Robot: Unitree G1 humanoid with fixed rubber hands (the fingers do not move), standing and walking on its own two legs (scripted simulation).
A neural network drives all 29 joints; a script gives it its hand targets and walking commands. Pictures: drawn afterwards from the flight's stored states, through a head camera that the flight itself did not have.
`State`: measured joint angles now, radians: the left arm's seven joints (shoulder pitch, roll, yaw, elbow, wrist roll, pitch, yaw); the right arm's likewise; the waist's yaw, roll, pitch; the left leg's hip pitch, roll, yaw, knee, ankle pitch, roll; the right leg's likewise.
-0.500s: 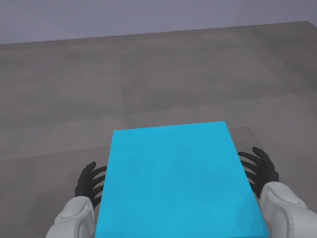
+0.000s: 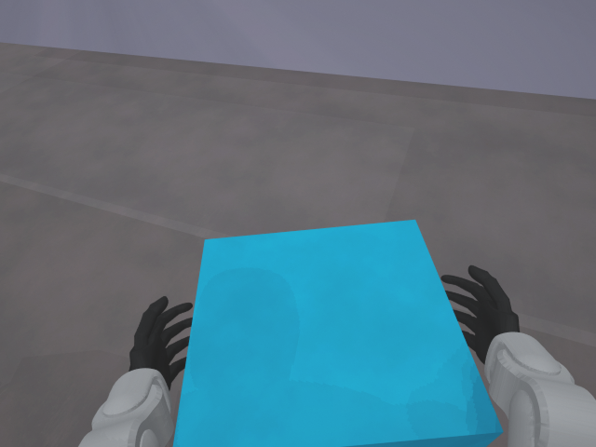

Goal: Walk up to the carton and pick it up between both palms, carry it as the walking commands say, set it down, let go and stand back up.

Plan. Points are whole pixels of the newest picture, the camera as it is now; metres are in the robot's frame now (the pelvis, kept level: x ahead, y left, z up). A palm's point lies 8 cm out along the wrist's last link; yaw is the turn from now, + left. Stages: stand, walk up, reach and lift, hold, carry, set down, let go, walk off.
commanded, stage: carry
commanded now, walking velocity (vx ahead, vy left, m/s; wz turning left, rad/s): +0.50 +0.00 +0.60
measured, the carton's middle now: (322, 359) +0.26 +0.01 -0.02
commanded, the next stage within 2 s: none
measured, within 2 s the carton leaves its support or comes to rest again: neither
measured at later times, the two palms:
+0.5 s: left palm (185, 182) +0.55 +0.25 +0.05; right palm (389, 142) +0.60 -0.12 +0.08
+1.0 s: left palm (178, 101) +0.80 +0.32 +0.07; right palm (317, 60) +0.99 +0.01 +0.06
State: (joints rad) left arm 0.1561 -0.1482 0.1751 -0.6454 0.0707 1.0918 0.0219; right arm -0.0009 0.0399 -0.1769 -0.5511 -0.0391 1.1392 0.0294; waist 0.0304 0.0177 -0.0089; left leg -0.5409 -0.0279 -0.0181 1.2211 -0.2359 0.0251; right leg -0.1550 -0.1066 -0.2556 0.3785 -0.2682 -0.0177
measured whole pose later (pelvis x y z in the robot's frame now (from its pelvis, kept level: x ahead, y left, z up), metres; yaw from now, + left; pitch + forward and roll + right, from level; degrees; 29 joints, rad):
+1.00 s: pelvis +0.69 +0.05 -0.01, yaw +33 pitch +5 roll +0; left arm 0.05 -0.13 0.10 -0.58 0.10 1.11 0.13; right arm 0.01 0.12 -0.18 -0.59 -0.06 1.16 -0.10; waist -0.04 0.05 0.00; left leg -0.38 -0.07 -0.02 1.20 -0.38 -0.01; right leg -0.32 -0.08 -0.21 0.45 -0.21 -0.01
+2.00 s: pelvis +1.13 +0.40 -0.01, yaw +53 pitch +5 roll -3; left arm -0.02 -0.13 0.11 -0.50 0.10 1.18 0.14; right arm 0.01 0.13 -0.21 -0.52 -0.09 1.13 -0.09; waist -0.01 0.03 -0.05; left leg -0.03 -0.05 -0.07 0.34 -0.35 0.09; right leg -0.57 0.02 -0.17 0.66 -0.13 0.01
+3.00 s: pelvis +1.26 +0.56 -0.02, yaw +52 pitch +2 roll +1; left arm -0.04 -0.13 0.17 -0.36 0.14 1.02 0.08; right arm -0.09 0.13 -0.18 -0.38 -0.15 1.05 -0.09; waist -0.01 0.02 -0.06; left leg -0.37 0.00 0.08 0.52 -0.18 0.02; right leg -0.15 -0.01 -0.12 0.54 -0.42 -0.04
